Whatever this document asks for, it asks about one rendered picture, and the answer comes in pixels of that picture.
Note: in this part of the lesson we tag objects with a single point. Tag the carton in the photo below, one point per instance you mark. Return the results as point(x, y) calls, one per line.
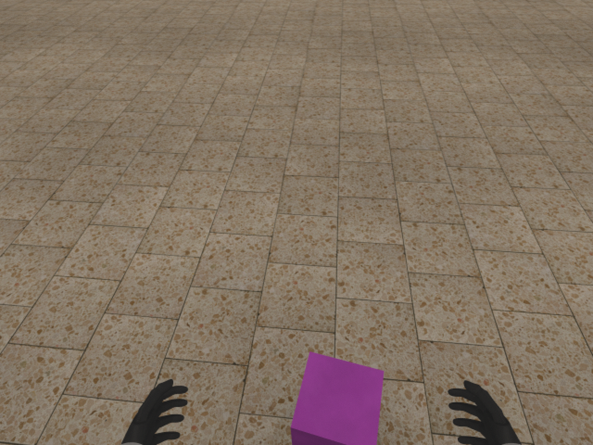
point(338, 403)

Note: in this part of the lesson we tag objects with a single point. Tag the robot right hand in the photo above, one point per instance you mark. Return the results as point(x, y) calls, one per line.
point(495, 427)

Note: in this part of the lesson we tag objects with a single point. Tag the robot left hand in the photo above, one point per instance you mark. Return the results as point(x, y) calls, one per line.
point(147, 421)

